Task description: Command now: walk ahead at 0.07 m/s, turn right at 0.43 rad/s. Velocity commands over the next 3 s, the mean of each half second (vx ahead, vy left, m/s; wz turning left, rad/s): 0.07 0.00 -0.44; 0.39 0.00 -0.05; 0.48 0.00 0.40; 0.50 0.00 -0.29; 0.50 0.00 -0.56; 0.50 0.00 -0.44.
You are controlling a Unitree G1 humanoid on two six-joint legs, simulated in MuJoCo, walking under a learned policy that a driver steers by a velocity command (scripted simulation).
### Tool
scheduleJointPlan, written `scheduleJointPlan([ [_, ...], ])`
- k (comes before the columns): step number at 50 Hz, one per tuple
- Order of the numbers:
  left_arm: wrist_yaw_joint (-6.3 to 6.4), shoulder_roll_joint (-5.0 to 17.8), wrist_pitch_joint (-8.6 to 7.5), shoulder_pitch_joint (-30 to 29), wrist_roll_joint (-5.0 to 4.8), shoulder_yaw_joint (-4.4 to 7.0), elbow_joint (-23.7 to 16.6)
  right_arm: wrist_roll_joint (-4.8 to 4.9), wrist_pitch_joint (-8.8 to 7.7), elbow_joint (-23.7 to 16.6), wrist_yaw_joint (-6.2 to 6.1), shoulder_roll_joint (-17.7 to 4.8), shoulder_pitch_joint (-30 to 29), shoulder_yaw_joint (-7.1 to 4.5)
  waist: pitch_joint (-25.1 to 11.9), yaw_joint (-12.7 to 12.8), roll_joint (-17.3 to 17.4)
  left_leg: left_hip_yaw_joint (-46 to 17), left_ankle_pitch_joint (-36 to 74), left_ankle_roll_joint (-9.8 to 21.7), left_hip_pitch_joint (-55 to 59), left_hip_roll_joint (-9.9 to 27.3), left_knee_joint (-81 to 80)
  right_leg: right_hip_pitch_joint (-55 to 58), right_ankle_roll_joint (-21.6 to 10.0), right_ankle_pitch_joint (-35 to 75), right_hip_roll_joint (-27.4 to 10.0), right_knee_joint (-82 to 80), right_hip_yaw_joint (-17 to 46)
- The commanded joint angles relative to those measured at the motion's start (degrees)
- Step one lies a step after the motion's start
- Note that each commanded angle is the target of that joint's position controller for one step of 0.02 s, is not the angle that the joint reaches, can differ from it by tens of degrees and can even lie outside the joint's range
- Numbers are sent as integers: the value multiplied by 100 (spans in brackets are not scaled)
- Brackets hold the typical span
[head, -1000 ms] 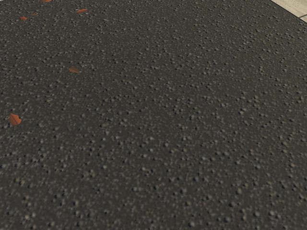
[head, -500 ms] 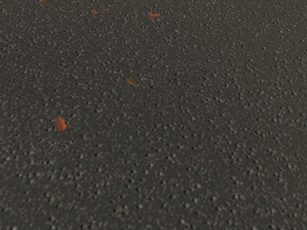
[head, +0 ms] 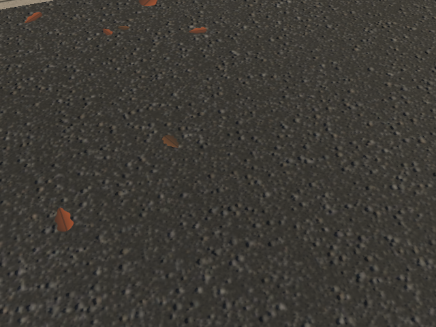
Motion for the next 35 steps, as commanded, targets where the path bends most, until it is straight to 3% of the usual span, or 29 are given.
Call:
scheduleJointPlan([
  [1,11,906,23,25,45,245,-372,12,143,-100,-47,-426,729,-101,-892,-204,-614,97,101,-131,303,-9,-444,187,-799,119,-1343,-903,1679],
  [5,19,988,158,94,51,330,-455,61,188,-306,-87,-516,231,-115,-814,16,-824,11,198,-164,131,-14,-1056,273,-642,-1654,-1304,-1120,2249],
  [10,2,1004,259,19,89,402,-535,169,80,-431,-148,-491,200,-76,-812,82,-895,-29,-3,-25,565,-220,-1966,386,-519,-1484,-1275,-994,2698],
  [13,-27,976,322,-217,36,419,-600,232,-27,-366,-199,-501,787,-69,-811,-204,-945,3,206,224,1515,-401,-3424,142,-243,-1273,-1111,-848,2875],
  [14,-18,914,326,-307,-26,405,-650,202,-73,-322,-235,-599,1049,-97,-768,-350,-823,-88,540,322,2062,-253,-4325,-188,38,-1664,-866,-687,2728],
  [15,2,610,314,-96,-90,332,-707,119,-96,-404,-288,-1074,962,-200,-759,-152,68,-1161,-69,563,2399,794,-5141,-667,393,-2430,-342,210,2130],
  [16,38,508,269,-96,-120,327,-797,33,-77,-667,-279,-1550,368,-287,-554,-45,1232,-2798,-59,1158,2101,2189,-5547,-1500,592,-2661,613,1721,686],
  [17,57,969,235,-142,122,417,-690,-49,-66,-670,-231,-1291,217,-245,-428,0,545,-2440,1158,1467,1429,2258,-5207,-1209,651,-2638,138,2850,712],
  [18,24,929,231,16,117,433,-602,-1,-91,-720,-196,-903,37,-136,-489,196,294,-1895,2055,1401,1259,1890,-4953,-881,630,-2366,122,3345,776],
  [19,-6,840,253,223,131,405,-492,12,-118,-718,-144,-727,-30,-94,-572,284,272,-1376,1786,1188,1399,1494,-4928,-865,630,-1952,69,3662,735],
  [21,-93,770,293,267,184,355,-422,24,-157,-705,-100,-709,171,-85,-544,106,829,-1147,496,1035,1942,1118,-5135,-1343,652,-1641,13,3911,645],
  [23,-164,735,262,-112,179,306,-501,41,-207,-506,-47,-747,682,-108,-288,-174,789,-1292,42,1125,2442,1156,-5318,-1806,717,-1536,-47,3599,669],
  [26,-177,635,163,-519,173,237,-545,65,-345,-192,-30,-909,1270,-189,-189,-421,599,-1343,353,1187,3128,1304,-5370,-2040,784,-1424,-149,2909,667],
  [32,-236,432,-11,-1256,132,70,-731,39,-437,130,77,-922,1592,-245,-144,-608,804,-1016,629,1301,2749,1324,-5370,-1159,711,-1616,-536,1475,-184],
  [35,-203,419,-86,-1196,77,31,-745,38,-426,252,146,-974,1646,-287,-101,-463,802,-929,1102,1322,2269,1404,-5181,-329,457,-1572,-447,789,-428],
])
Next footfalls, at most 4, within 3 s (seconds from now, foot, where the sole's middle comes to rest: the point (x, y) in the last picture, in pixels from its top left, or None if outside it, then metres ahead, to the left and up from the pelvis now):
0.30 left None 0.07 0.13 -0.77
0.76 right None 0.12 -0.11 -0.77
1.26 left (244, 311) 0.48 -0.01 -0.77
1.82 right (289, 220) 0.79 -0.17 -0.77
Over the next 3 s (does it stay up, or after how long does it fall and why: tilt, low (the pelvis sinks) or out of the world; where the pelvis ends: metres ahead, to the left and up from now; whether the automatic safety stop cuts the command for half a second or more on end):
stays up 1.20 -0.33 0.00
